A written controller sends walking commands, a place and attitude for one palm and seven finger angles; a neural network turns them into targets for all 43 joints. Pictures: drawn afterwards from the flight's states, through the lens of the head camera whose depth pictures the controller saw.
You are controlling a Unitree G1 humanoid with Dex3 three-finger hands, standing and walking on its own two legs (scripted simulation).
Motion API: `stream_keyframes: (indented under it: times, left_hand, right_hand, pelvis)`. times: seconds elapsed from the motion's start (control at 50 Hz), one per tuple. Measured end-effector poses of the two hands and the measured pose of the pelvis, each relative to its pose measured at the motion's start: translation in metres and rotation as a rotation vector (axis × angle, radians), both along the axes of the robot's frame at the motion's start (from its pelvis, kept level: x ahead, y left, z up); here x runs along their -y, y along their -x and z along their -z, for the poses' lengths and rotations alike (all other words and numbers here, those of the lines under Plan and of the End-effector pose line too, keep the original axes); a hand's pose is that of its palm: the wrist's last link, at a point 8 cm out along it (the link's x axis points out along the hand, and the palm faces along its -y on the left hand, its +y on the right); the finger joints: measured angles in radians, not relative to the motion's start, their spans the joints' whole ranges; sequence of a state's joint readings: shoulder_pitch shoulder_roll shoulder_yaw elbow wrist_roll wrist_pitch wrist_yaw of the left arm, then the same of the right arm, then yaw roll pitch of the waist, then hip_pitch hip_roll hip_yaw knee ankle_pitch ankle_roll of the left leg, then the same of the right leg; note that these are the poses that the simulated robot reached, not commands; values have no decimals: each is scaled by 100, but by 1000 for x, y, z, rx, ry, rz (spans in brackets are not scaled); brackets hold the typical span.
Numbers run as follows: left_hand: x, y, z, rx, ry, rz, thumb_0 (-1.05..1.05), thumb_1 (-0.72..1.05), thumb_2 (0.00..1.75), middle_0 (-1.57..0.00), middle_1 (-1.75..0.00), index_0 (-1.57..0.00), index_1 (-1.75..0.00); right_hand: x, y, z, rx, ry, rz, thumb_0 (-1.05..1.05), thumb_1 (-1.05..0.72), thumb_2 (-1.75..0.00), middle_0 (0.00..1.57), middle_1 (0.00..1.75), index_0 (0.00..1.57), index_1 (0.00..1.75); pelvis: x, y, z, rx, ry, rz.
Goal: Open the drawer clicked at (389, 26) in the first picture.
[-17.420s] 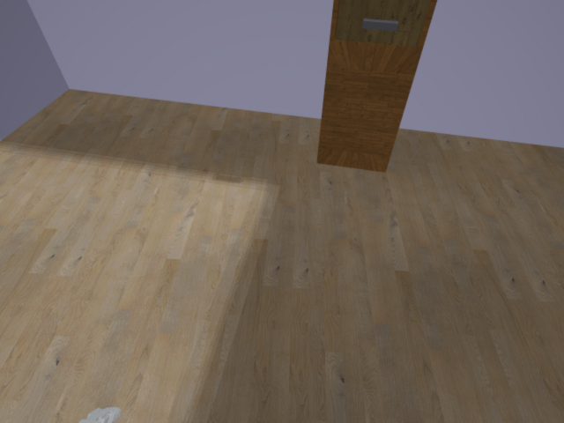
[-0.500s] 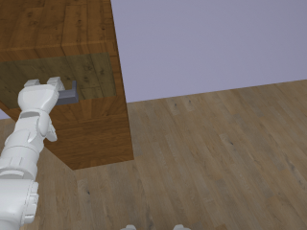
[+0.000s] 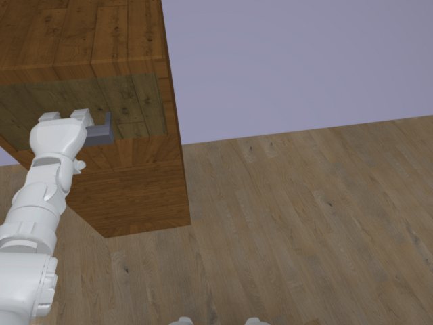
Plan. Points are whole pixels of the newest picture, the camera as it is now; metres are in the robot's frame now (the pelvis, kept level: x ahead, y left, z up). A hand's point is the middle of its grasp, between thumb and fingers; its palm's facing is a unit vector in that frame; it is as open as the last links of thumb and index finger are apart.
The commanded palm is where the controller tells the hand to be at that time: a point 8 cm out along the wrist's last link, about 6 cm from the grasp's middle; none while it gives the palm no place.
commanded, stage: close the thumb around the handle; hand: left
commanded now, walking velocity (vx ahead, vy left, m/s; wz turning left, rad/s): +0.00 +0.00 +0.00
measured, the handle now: (78, 128) +0.48 +0.29 +0.04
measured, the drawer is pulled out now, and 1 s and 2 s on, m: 0.00 0.05 0.13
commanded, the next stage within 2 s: pull the drawer open in 0.28 s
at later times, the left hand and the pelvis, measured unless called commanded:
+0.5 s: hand (76, 154) +0.43 +0.29 +0.02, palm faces -0.06 -0.01 -1.00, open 6.2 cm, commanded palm +0.41 +0.28 +0.08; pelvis +0.00 +0.00 +0.00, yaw +0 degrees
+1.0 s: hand (74, 176) +0.38 +0.28 +0.02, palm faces -0.01 -0.05 -1.00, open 6.1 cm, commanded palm +0.35 +0.27 +0.08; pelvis +0.02 +0.01 +0.01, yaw -1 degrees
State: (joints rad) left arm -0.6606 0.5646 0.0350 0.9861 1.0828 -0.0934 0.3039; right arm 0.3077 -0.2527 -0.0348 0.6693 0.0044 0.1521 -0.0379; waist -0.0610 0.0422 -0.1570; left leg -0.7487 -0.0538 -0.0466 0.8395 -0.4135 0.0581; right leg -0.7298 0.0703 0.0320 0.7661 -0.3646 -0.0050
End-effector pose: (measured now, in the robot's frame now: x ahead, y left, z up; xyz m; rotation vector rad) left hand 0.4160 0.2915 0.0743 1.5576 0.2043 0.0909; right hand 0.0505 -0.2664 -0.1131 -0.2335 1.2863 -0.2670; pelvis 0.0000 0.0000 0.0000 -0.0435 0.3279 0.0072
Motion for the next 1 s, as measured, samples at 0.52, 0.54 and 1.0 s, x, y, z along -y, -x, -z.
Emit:
stream_keyframes:
  times: [0.52,0.54,1.0]
  left_hand:
    - [7,0,1,14,1,15,-1,62,79,-36,-135,-37,-135]
    - [7,0,1,12,2,14,-1,62,78,-35,-135,-37,-135]
    - [14,52,3,62,38,20,1,65,79,-28,-135,-36,-135]
  right_hand:
    - [8,8,0,-19,5,21,0,-90,-90,21,30,20,30]
    - [8,7,0,-15,5,23,0,-90,-90,21,30,20,30]
    - [-19,-77,-14,185,-52,-43,0,-90,-90,20,30,20,30]
  pelvis:
    - [3,-1,-1,-4,-5,10]
    - [3,-1,-1,-3,-5,11]
    - [-11,-24,-10,56,0,15]
